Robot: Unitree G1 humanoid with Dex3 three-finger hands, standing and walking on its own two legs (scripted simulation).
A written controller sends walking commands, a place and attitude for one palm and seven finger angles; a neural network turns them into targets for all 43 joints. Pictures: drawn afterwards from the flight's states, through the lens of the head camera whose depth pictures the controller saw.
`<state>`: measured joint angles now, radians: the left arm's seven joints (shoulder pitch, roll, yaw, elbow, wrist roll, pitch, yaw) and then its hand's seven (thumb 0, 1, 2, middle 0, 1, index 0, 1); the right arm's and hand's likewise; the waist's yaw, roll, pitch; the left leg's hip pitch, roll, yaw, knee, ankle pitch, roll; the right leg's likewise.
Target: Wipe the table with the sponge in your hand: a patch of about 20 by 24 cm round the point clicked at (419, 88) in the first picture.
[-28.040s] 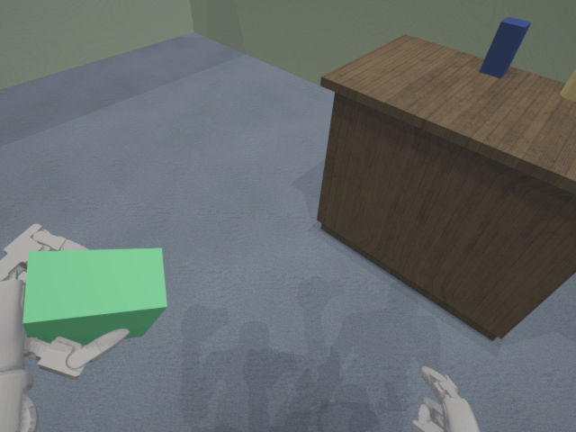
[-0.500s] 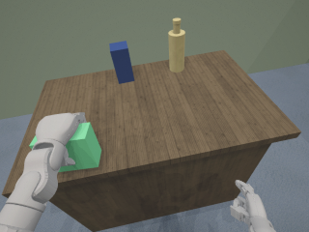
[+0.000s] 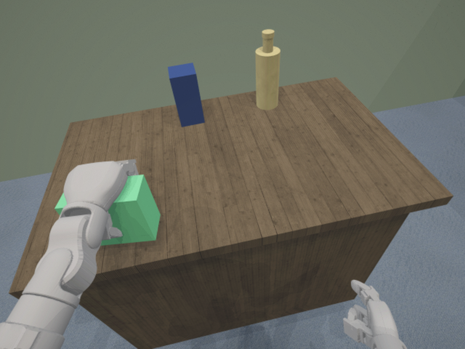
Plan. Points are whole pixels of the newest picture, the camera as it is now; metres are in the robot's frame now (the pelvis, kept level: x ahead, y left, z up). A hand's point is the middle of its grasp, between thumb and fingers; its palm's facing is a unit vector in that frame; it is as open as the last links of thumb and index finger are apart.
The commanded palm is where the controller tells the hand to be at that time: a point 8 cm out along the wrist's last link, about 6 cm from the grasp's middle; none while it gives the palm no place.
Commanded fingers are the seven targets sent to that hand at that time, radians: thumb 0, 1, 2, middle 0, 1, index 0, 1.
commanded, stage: move the sponge above the wiping area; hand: left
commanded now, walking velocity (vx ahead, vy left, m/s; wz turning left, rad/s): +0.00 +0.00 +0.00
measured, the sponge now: (117, 218) +0.30 +0.27 +0.06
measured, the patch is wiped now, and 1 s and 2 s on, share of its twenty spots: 0.00 0.00 0.00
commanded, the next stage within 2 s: none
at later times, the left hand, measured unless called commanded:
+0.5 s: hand (110, 191) +0.32 +0.27 +0.12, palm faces +0.07 -0.03 -1.00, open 10.5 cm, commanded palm +0.28 +0.29 +0.19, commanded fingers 0.00 0.10 1.30 -1.20 -1.60 -1.20 -1.60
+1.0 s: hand (104, 188) +0.32 +0.28 +0.13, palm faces +0.11 -0.02 -0.99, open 10.4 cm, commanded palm +0.28 +0.28 +0.19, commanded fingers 0.00 0.10 1.30 -1.20 -1.60 -1.20 -1.60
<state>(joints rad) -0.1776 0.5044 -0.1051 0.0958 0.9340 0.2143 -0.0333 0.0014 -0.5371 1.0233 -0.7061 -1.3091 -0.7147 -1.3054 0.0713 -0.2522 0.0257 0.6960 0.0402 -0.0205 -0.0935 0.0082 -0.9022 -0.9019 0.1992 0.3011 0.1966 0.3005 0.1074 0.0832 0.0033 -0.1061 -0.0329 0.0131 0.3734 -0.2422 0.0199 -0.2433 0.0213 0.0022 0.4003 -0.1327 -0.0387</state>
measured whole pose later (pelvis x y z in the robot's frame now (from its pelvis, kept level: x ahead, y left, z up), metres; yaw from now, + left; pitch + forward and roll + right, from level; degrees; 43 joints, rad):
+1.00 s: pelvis +0.01 +0.00 +0.00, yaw +0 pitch -1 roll +0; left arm -0.21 0.52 -0.10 0.10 0.92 0.22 0.03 0.00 -0.53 1.02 -0.71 -1.31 -0.72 -1.31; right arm 0.05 -0.24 0.03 0.71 0.04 -0.03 -0.09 0.01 -0.90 -0.90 0.20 0.30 0.20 0.30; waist 0.12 0.08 0.00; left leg -0.10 -0.03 0.01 0.37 -0.25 0.02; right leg -0.23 0.03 0.00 0.38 -0.13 -0.04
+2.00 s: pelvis +0.01 +0.00 +0.00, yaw +0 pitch -1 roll +1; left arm -0.26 0.53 -0.05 0.16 0.91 0.34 0.03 0.00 -0.52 1.02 -0.72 -1.32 -0.72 -1.31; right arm 0.05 -0.26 0.03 0.72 0.06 0.01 -0.07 0.01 -0.90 -0.90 0.20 0.30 0.20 0.30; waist 0.11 0.10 -0.01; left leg -0.09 -0.02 0.01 0.35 -0.24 0.01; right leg -0.22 0.03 0.00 0.37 -0.13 -0.04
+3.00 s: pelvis +0.01 +0.00 +0.00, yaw +1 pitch -1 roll +0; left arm -0.26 0.51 -0.07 0.11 0.90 0.43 -0.01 0.00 -0.51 1.01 -0.72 -1.32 -0.73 -1.32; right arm 0.03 -0.25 0.05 0.70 0.06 0.03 -0.05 0.01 -0.90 -0.90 0.20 0.30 0.20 0.30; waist 0.10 0.11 -0.02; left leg -0.08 -0.03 0.00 0.34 -0.23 0.02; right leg -0.21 0.02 0.00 0.35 -0.12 -0.03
